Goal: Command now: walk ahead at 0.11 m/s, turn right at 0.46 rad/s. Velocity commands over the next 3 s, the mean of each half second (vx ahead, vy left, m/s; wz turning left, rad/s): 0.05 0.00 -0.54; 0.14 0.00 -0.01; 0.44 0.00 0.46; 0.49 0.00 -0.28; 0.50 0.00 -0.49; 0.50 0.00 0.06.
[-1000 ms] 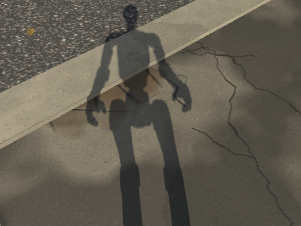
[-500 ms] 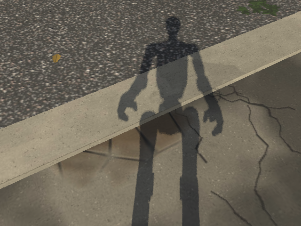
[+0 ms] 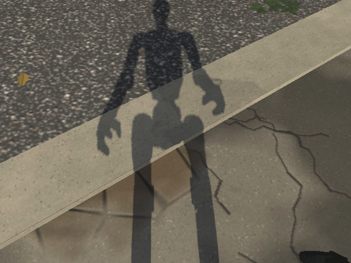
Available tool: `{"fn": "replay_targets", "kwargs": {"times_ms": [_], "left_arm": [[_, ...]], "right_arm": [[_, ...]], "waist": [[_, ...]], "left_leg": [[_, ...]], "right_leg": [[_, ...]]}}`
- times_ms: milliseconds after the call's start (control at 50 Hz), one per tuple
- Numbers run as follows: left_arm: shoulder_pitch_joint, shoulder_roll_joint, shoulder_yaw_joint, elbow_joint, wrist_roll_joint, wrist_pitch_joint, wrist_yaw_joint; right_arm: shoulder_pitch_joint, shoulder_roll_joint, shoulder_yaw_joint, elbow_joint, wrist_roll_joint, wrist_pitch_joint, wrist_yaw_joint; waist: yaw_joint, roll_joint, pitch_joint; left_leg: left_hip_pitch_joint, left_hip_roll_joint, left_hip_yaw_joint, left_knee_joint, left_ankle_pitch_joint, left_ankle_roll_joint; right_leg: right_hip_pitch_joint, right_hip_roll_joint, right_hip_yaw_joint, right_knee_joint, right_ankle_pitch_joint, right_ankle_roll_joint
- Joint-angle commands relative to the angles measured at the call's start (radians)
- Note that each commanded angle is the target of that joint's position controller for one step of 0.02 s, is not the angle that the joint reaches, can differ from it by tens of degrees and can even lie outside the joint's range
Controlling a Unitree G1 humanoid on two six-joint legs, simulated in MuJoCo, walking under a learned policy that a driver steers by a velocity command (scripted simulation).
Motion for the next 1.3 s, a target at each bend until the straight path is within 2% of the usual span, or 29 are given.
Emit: {"fn": "replay_targets", "kwargs": {"times_ms": [20,160,220,240,260,280,300,320,340,360,400,520,640,700,720,740,760,780,820,880,920,960,980,1000,1020,1040,1100,1220,1300], "left_arm": [[0.118,0.051,0.025,-0.057,0.007,0.035,0.015],[-0.015,0.058,0.021,-0.135,0.011,0.035,-0.024],[0.011,0.065,0.031,-0.136,0.015,0.038,-0.037],[0.037,0.081,0.041,-0.125,0.020,0.037,-0.035],[0.056,0.144,0.060,-0.130,0.025,0.034,-0.024],[0.024,0.267,0.081,-0.172,0.027,0.034,-0.007],[0.054,0.245,0.072,-0.180,0.059,0.009,-0.016],[0.018,0.221,0.064,-0.180,0.064,-0.013,-0.020],[-0.047,0.195,0.059,-0.190,0.042,-0.025,-0.019],[-0.092,0.159,0.048,-0.200,0.022,-0.025,-0.015],[-0.112,0.131,0.033,-0.214,0.021,-0.021,-0.005],[-0.078,0.144,0.041,-0.224,0.019,-0.006,0.012],[-0.094,0.132,0.030,-0.220,0.024,0.007,-0.010],[-0.092,0.034,-0.008,-0.189,0.027,-0.002,-0.014],[-0.037,0.008,-0.016,-0.169,0.053,-0.010,-0.016],[0.005,0.004,-0.015,-0.179,0.063,-0.018,-0.022],[-0.072,0.054,-0.007,-0.181,0.064,-0.025,-0.018],[-0.139,0.091,0.009,-0.190,0.045,-0.033,-0.015],[-0.176,0.078,0.014,-0.200,0.026,-0.053,-0.012],[-0.168,0.030,0.009,-0.192,0.010,-0.098,-0.030],[-0.109,0.013,0.014,-0.160,0.005,-0.119,-0.038],[0.021,0.060,0.037,-0.125,0.009,-0.119,-0.029],[0.116,0.115,0.052,-0.107,0.025,-0.115,-0.020],[0.157,0.180,0.073,-0.091,0.027,-0.111,-0.027],[0.137,0.121,0.057,-0.091,0.027,-0.116,-0.023],[0.118,0.080,0.045,-0.096,0.023,-0.120,-0.019],[0.061,0.069,0.037,-0.094,0.023,-0.120,-0.019],[0.051,0.123,0.046,-0.066,0.018,-0.117,-0.015],[0.076,0.166,0.058,-0.032,-0.003,-0.107,-0.018]], "right_arm": [[-0.036,-0.148,-0.045,-0.038,-0.010,-0.004,-0.008],[-0.018,-0.205,-0.066,0.010,0.017,0.014,-0.024],[-0.020,-0.218,-0.071,0.032,0.041,0.030,-0.021],[0.008,-0.193,-0.066,0.047,0.044,0.036,-0.020],[0.055,-0.149,-0.057,0.065,0.033,0.044,-0.017],[0.046,-0.115,-0.045,0.017,-0.003,0.044,-0.015],[-0.069,-0.163,-0.060,-0.005,-0.002,0.039,-0.024],[-0.065,-0.170,-0.067,-0.005,0.020,0.041,-0.027],[-0.025,-0.170,-0.072,0.019,0.023,0.045,-0.033],[-0.005,-0.180,-0.077,0.038,0.013,0.048,-0.041],[0.016,-0.172,-0.079,0.045,0.008,0.046,-0.040],[-0.012,-0.131,-0.056,0.039,0.023,0.035,-0.024],[0.011,-0.146,-0.051,0.041,0.032,0.027,-0.001],[0.087,-0.108,-0.030,0.074,0.008,0.015,0.019],[0.107,-0.157,-0.032,0.073,-0.008,0.015,0.018],[0.048,-0.184,-0.031,0.080,-0.005,0.018,0.016],[0.019,-0.172,-0.033,0.057,0.009,0.021,0.013],[0.052,-0.201,-0.041,0.060,0.013,0.023,0.010],[0.109,-0.241,-0.048,0.072,0.028,0.019,-0.001],[0.149,-0.223,-0.048,0.077,0.044,0.013,-0.013],[0.103,-0.210,-0.046,0.053,0.055,0.023,-0.016],[0.061,-0.155,-0.034,0.019,0.048,0.017,-0.014],[0.038,-0.085,-0.016,-0.012,0.053,0.008,-0.011],[0.013,-0.107,-0.017,-0.055,0.066,-0.005,-0.006],[0.017,-0.163,-0.035,-0.050,0.069,-0.014,-0.002],[0.049,-0.164,-0.039,-0.028,0.070,-0.016,0.005],[0.050,-0.131,-0.036,-0.020,0.056,-0.016,0.026],[-0.068,-0.074,-0.006,-0.085,0.047,-0.016,0.064],[-0.103,-0.116,-0.019,-0.120,0.048,-0.011,0.079]], "waist": [[0.019,0.199,-0.126],[-0.019,0.167,-0.157],[0.007,0.151,-0.146],[0.009,0.117,-0.139],[-0.003,-0.049,-0.099],[-0.040,-0.341,-0.052],[0.043,-0.230,-0.093],[0.012,-0.165,-0.095],[-0.025,-0.109,-0.095],[-0.039,-0.093,-0.107],[-0.056,-0.096,-0.142],[-0.020,-0.109,-0.160],[-0.004,-0.126,-0.137],[-0.047,-0.063,-0.161],[-0.009,0.060,-0.187],[0.069,0.203,-0.143],[0.012,0.219,-0.091],[-0.030,0.228,-0.030],[-0.054,0.259,0.043],[-0.052,0.233,0.028],[-0.007,0.211,-0.001],[0.050,0.137,-0.086],[0.080,-0.047,-0.104],[0.082,-0.214,-0.047],[0.065,-0.145,0.023],[0.045,-0.090,0.038],[0.021,-0.046,0.048],[0.042,-0.051,0.054],[0.024,-0.058,0.056]], "left_leg": [[0.071,0.250,-0.152,-0.247,0.088,0.210],[0.159,0.309,-0.069,-0.220,0.082,0.205],[0.171,0.298,-0.031,-0.138,-0.007,0.141],[0.137,0.263,0.001,-0.066,-0.077,0.091],[0.037,0.176,0.090,0.131,-0.203,0.002],[-0.251,0.004,0.140,0.413,-0.510,-0.104],[-0.282,-0.024,-0.049,0.605,-0.555,-0.088],[-0.291,-0.009,-0.096,0.663,-0.470,-0.066],[-0.292,0.006,-0.113,0.659,-0.377,-0.057],[-0.287,0.012,-0.119,0.652,-0.320,-0.060],[-0.221,-0.008,-0.114,0.679,-0.251,-0.074],[-0.157,-0.026,-0.127,0.389,-0.210,-0.103],[0.024,-0.026,-0.098,0.198,-0.266,-0.080],[0.274,0.019,-0.111,-0.127,0.049,-0.035],[0.342,0.135,-0.248,-0.143,0.127,0.010],[0.239,0.183,-0.325,-0.140,-0.059,0.105],[0.146,0.171,-0.371,-0.206,-0.379,0.137],[0.122,0.168,-0.414,-0.255,-0.555,0.139],[0.128,0.206,-0.515,-0.300,-0.606,0.169],[0.197,0.185,-0.522,-0.272,-0.507,0.179],[0.138,0.116,-0.466,-0.234,-0.434,0.152],[-0.019,0.045,-0.394,-0.083,-0.359,0.093],[-0.220,-0.059,-0.247,0.153,-0.363,0.035],[-0.377,-0.057,-0.164,0.344,-0.444,0.020],[-0.466,0.010,-0.195,0.506,-0.443,0.022],[-0.494,0.027,-0.212,0.579,-0.374,0.028],[-0.494,0.064,-0.193,0.609,-0.203,0.014],[-0.288,0.062,-0.062,0.313,0.053,-0.036],[-0.173,0.019,0.002,0.188,0.015,0.027]], "right_leg": [[0.020,-0.048,-0.018,-0.001,0.096,0.015],[0.132,-0.066,-0.054,-0.324,0.198,-0.041],[0.238,-0.027,-0.103,-0.532,0.263,-0.091],[0.301,-0.003,-0.098,-0.605,0.300,-0.120],[0.358,-0.091,0.069,-0.756,0.463,-0.176],[0.420,-0.333,0.446,-0.837,0.645,-0.343],[0.354,-0.361,0.495,-0.873,0.610,-0.419],[0.347,-0.315,0.416,-0.869,0.567,-0.379],[0.348,-0.263,0.349,-0.851,0.527,-0.319],[0.352,-0.238,0.313,-0.839,0.527,-0.282],[0.331,-0.199,0.274,-0.824,0.617,-0.275],[0.404,-0.180,0.300,-0.796,0.557,-0.284],[0.334,-0.181,0.367,-0.763,0.583,-0.301],[0.267,-0.110,0.285,-0.721,0.470,-0.200],[0.220,-0.025,0.190,-0.621,0.255,-0.137],[0.211,0.058,0.077,-0.638,0.128,-0.086],[0.237,0.061,0.034,-0.605,0.126,-0.061],[0.197,0.080,-0.008,-0.548,0.115,-0.058],[0.124,0.071,-0.020,-0.518,0.109,-0.063],[0.125,0.055,-0.006,-0.574,0.073,-0.086],[0.309,0.057,-0.022,-0.778,0.232,-0.103],[0.578,-0.035,0.036,-0.785,0.278,-0.118],[0.718,-0.165,0.241,-0.853,0.077,-0.174],[0.699,-0.362,0.515,-0.965,-0.064,-0.286],[0.671,-0.402,0.545,-0.979,-0.073,-0.325],[0.675,-0.365,0.469,-0.980,-0.024,-0.304],[0.635,-0.289,0.217,-1.006,0.296,-0.240],[0.466,-0.212,-0.085,-1.027,0.509,-0.210],[0.513,-0.256,-0.157,-0.975,0.694,-0.185]]}}
Next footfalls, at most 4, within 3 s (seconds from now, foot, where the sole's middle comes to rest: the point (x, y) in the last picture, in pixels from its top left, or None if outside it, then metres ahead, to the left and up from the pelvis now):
0.26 right None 0.07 -0.14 -0.77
0.70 left None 0.12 0.09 -0.77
1.38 left None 0.42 0.09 -0.77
1.96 right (210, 191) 0.74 -0.11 -0.77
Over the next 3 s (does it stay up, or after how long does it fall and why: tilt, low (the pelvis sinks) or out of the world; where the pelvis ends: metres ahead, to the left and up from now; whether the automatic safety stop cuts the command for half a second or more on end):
stays up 1.09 -0.20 0.01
